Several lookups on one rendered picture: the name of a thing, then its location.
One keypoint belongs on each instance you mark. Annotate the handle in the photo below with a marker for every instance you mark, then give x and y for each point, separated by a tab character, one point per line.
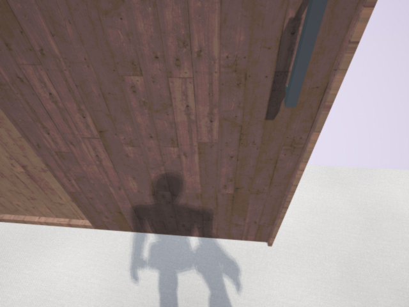
311	26

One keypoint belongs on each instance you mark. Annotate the wardrobe door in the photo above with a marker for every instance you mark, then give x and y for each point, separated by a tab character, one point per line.
27	187
168	116

